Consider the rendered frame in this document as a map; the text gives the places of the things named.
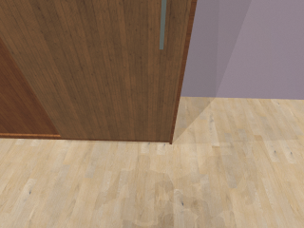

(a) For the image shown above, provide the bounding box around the wardrobe door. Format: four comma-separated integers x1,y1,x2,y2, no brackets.
0,37,59,135
0,0,192,142

